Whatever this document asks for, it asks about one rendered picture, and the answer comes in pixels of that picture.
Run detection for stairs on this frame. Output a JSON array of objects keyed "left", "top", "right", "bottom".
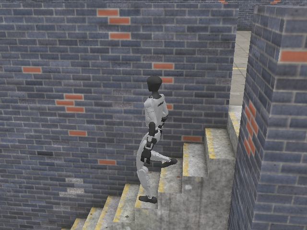
[{"left": 61, "top": 113, "right": 238, "bottom": 230}]

